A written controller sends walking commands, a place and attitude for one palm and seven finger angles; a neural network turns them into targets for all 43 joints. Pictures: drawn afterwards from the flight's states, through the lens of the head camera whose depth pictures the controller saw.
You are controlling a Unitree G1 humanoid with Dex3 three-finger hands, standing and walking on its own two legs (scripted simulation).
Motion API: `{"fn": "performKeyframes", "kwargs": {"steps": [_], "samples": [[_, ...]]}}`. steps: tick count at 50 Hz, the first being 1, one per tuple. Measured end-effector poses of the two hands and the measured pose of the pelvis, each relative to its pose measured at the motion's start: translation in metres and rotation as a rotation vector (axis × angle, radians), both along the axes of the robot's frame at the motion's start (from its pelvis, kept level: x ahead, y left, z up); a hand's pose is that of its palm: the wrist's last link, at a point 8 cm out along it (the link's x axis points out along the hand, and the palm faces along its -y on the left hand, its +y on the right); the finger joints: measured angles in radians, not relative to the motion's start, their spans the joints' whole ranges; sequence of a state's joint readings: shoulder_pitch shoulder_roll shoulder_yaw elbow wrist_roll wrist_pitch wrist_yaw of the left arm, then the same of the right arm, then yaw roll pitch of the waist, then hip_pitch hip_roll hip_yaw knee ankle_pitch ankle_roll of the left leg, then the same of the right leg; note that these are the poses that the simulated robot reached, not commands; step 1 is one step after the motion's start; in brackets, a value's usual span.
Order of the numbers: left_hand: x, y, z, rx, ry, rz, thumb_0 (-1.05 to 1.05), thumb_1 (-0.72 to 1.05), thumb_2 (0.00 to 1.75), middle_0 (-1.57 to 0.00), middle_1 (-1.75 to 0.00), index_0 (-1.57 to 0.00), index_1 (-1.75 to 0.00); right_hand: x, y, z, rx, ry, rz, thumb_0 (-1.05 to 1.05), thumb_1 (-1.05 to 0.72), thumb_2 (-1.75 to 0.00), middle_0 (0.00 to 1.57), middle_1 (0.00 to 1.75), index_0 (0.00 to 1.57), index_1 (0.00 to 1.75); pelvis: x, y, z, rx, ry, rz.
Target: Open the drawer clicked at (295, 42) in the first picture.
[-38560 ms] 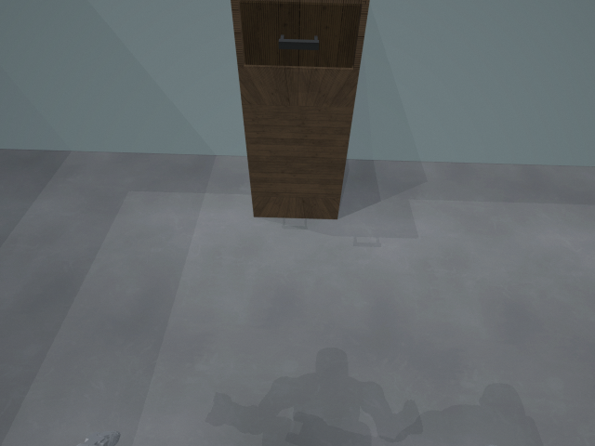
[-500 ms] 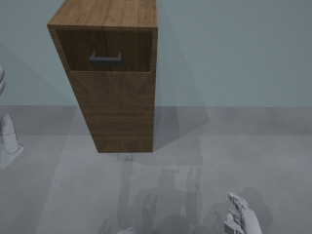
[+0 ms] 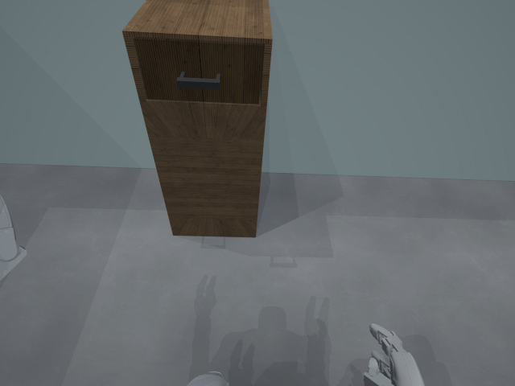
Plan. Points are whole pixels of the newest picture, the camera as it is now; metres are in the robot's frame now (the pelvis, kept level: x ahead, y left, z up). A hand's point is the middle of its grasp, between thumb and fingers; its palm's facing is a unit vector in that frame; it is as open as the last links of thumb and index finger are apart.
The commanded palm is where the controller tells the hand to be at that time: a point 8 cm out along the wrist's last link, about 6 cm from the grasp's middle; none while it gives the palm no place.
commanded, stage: stop stepping back and stand still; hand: left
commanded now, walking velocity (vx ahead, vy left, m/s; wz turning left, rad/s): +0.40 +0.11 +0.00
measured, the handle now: (199, 79) +0.86 +0.24 +0.05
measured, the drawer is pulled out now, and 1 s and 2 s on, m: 0.00 0.00 0.00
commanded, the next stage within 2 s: let the arm hang, fingers relaxed in 1.04 s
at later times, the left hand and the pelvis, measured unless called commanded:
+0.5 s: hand out of the picture +0.15 +0.25 +0.24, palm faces +0.46 -0.73 -0.51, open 7.4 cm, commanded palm +0.09 +0.30 +0.24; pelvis -0.04 +0.01 +0.00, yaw +2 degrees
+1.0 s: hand (23, 242) +0.19 +0.25 +0.22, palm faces +0.41 -0.78 -0.47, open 7.4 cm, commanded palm +0.12 +0.30 +0.24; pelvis +0.00 +0.02 +0.00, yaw +1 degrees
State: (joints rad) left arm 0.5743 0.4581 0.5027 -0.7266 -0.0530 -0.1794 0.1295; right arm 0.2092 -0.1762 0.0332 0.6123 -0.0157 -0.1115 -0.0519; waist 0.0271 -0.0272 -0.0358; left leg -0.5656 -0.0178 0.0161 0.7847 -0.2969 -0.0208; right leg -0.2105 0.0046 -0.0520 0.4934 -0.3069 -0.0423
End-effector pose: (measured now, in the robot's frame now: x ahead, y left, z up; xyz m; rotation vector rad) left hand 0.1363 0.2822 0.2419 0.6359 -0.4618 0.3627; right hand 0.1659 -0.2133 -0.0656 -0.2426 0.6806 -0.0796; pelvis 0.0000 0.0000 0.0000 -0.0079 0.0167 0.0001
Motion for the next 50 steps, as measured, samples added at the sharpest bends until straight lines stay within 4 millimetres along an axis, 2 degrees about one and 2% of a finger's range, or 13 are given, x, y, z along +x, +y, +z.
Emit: {"fn": "performKeyframes", "kwargs": {"steps": [5, 9, 13, 18, 24, 27, 30, 38, 43, 50], "samples": [[-0.027, 0.010, 0.003, -0.075, -0.105, 0.025, 0.01, 0.89, 0.90, -0.22, -0.30, -0.21, -0.31, -0.046, -0.016, -0.003, -0.056, 0.079, -0.046, 0.02, -0.90, -0.89, 0.21, 0.31, 0.21, 0.30, -0.012, 0.005, 0.005, 0.009, 0.009, 0.034], [-0.035, 0.023, -0.009, -0.133, -0.140, 0.030, 0.01, 0.89, 0.90, -0.22, -0.30, -0.21, -0.31, -0.064, -0.023, -0.004, -0.130, 0.068, -0.074, 0.02, -0.90, -0.89, 0.21, 0.31, 0.21, 0.30, -0.022, 0.018, -0.002, -0.019, 0.022, 0.066], [-0.035, 0.036, -0.018, -0.135, -0.097, 0.039, 0.01, 0.89, 0.90, -0.21, -0.30, -0.21, -0.31, -0.073, -0.013, 0.000, -0.122, 0.037, -0.105, 0.02, -0.90, -0.90, 0.20, 0.30, 0.21, 0.30, -0.037, 0.027, -0.004, -0.006, -0.003, 0.054], [-0.037, 0.025, 0.000, -0.047, -0.070, -0.018, 0.01, 0.89, 0.90, -0.21, -0.30, -0.21, -0.31, -0.079, 0.013, 0.006, -0.029, 0.006, -0.086, 0.02, -0.90, -0.90, 0.20, 0.30, 0.20, 0.30, -0.041, 0.026, 0.006, -0.019, -0.012, 0.041], [-0.034, 0.009, 0.012, 0.040, -0.041, -0.035, 0.01, 0.89, 0.90, -0.22, -0.30, -0.21, -0.31, -0.070, 0.025, -0.005, 0.039, 0.030, -0.042, 0.02, -0.90, -0.89, 0.21, 0.31, 0.21, 0.30, -0.038, 0.017, 0.005, -0.027, -0.011, 0.029], [-0.028, 0.005, 0.004, 0.065, -0.021, 0.003, 0.01, 0.89, 0.90, -0.22, -0.30, -0.21, -0.31, -0.057, 0.018, -0.020, 0.055, 0.034, -0.027, 0.01, -0.90, -0.89, 0.21, 0.31, 0.21, 0.30, -0.035, 0.009, -0.006, -0.007, -0.004, 0.021], [-0.021, 0.007, -0.004, 0.015, -0.006, 0.022, 0.01, 0.89, 0.90, -0.22, -0.30, -0.21, -0.31, -0.048, 0.007, -0.027, 0.035, 0.066, -0.025, 0.01, -0.90, -0.89, 0.21, 0.31, 0.21, 0.30, -0.033, 0.009, -0.007, -0.020, -0.012, 0.024], [-0.010, 0.015, -0.016, -0.070, -0.023, 0.000, 0.01, 0.89, 0.90, -0.22, -0.30, -0.21, -0.31, -0.026, -0.013, -0.003, -0.072, 0.028, -0.078, 0.02, -0.90, -0.89, 0.21, 0.30, 0.21, 0.30, -0.014, 0.019, -0.005, -0.019, -0.025, 0.029], [0.003, 0.021, -0.015, -0.048, -0.015, 0.001, 0.01, 0.89, 0.90, -0.22, -0.30, -0.21, -0.31, -0.010, -0.006, 0.009, -0.069, -0.011, -0.069, 0.02, -0.90, -0.90, 0.20, 0.30, 0.20, 0.30, -0.005, 0.020, -0.001, -0.008, -0.009, 0.020], [0.016, 0.011, -0.009, -0.016, 0.011, -0.048, 0.01, 0.89, 0.90, -0.22, -0.30, -0.21, -0.31, 0.003, 0.012, 0.007, 0.003, -0.027, -0.043, 0.01, -0.90, -0.90, 0.20, 0.30, 0.20, 0.30, -0.003, 0.020, 0.001, -0.017, 0.001, 0.015]]}}
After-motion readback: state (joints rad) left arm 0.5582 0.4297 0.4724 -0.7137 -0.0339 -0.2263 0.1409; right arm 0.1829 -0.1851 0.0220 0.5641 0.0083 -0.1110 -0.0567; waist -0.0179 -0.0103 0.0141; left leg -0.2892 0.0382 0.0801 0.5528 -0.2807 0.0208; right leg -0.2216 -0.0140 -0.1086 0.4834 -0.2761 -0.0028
